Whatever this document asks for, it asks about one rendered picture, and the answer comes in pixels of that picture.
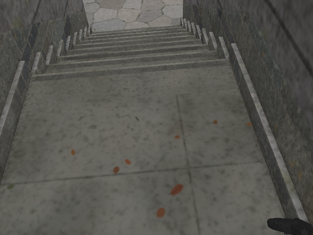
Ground stairs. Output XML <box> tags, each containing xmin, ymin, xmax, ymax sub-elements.
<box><xmin>44</xmin><ymin>24</ymin><xmax>219</xmax><ymax>74</ymax></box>

